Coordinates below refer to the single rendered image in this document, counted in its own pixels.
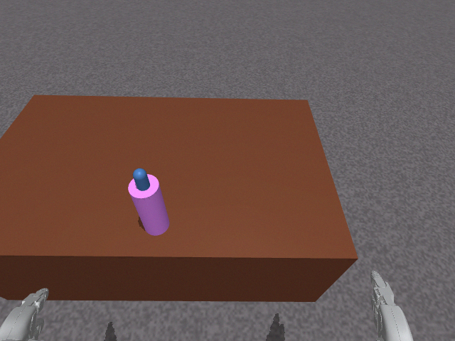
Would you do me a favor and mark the bottle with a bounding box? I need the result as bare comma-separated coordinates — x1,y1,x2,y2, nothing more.
128,168,169,236

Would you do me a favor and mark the left robot hand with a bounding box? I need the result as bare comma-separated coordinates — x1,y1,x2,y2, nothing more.
0,288,49,341

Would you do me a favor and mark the right robot hand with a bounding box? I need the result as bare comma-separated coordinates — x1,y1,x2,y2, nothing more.
370,270,414,341

